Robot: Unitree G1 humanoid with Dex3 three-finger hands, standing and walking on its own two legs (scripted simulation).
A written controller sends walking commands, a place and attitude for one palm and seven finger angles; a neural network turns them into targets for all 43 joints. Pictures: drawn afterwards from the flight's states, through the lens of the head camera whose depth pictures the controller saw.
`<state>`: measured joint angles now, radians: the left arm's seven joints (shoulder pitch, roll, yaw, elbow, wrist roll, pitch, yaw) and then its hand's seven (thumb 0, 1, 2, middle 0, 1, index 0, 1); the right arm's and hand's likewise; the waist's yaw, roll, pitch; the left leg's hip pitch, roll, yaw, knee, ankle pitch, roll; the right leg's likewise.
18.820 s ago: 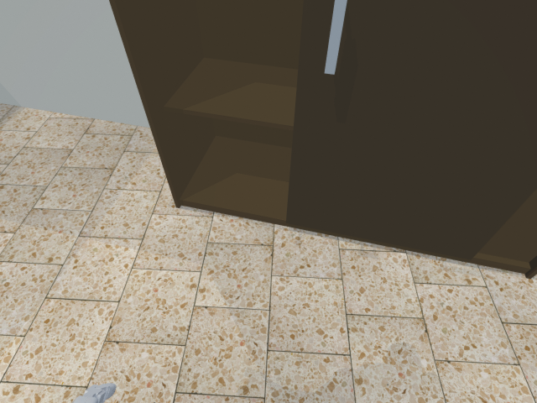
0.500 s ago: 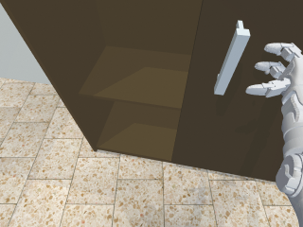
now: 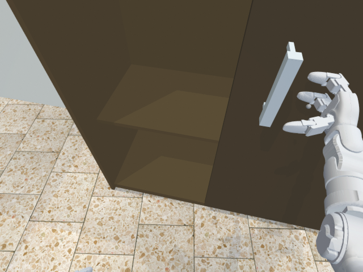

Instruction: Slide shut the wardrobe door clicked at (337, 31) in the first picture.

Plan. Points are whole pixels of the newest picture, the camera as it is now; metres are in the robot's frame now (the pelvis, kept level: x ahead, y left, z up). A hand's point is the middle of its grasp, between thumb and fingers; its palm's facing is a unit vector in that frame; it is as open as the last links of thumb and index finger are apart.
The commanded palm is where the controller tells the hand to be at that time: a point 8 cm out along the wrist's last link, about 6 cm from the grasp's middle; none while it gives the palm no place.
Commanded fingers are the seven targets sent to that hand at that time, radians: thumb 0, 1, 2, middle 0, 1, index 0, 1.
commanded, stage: move the hooked fingers beside the handle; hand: right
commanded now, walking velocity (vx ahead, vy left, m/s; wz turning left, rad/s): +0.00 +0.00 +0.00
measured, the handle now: (276, 87) +0.50 -0.14 +0.16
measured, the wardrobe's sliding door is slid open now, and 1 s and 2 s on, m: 0.53 0.53 0.53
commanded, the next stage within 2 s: feel for the door with the fingertips in 1.36 s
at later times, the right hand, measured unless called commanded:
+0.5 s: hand (317, 110) +0.44 -0.21 +0.16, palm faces +0.12 +0.99 -0.01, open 13.9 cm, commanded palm +0.41 -0.26 +0.15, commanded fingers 0.00 0.50 -0.30 0.30 1.20 0.30 1.20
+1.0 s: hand (318, 106) +0.44 -0.21 +0.16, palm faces +0.09 +1.00 +0.02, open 13.9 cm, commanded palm +0.41 -0.26 +0.15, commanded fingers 0.00 0.50 -0.30 0.30 1.20 0.30 1.20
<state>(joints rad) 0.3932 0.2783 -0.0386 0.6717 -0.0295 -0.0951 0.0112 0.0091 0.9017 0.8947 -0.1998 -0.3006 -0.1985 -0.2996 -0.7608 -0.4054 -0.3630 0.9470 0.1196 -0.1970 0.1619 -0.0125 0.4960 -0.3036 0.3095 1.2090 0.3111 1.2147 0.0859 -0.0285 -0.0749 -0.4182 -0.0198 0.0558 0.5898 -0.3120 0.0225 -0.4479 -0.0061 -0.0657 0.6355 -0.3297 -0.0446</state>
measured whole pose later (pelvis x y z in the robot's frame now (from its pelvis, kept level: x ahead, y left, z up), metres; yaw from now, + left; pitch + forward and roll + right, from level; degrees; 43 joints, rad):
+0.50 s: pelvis +0.00 +0.02 +0.00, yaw -1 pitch +6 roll +1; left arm 0.33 0.30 -0.04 0.65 -0.05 -0.09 0.04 0.01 0.90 0.89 -0.20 -0.30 -0.20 -0.30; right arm -0.74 -0.45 -0.36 0.91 0.15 -0.10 0.22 -0.01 0.50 -0.30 0.30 1.20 0.30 1.20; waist 0.06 -0.03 -0.05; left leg -0.35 -0.03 0.08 0.55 -0.29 0.05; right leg -0.39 -0.01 -0.04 0.59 -0.30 -0.02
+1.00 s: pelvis +0.00 +0.00 +0.00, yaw +0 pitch +7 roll +1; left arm 0.40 0.29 -0.04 0.68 -0.05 -0.09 0.03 0.01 0.90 0.89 -0.20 -0.30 -0.20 -0.30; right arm -0.75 -0.45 -0.38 0.95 0.15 -0.13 0.22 -0.01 0.50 -0.30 0.30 1.20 0.30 1.20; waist 0.09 -0.03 -0.08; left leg -0.37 -0.02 0.05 0.54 -0.29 0.02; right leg -0.40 0.00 -0.07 0.59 -0.30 -0.04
